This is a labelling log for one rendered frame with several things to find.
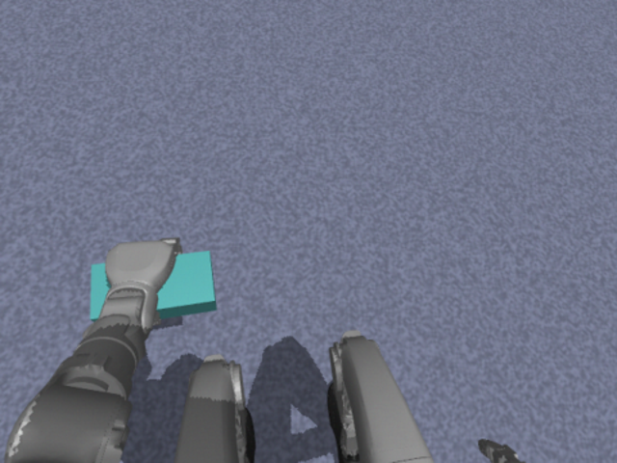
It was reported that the left robot hand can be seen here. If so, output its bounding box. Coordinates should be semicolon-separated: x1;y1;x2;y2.
105;237;182;326

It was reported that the right robot hand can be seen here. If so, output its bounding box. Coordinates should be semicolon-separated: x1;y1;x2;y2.
478;439;525;463

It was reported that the left robot arm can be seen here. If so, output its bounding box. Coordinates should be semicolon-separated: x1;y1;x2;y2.
4;282;158;463

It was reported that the carton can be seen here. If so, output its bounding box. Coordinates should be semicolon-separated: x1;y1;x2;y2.
90;251;217;322

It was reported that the right robot foot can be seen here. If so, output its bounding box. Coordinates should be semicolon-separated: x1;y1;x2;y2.
327;382;360;463

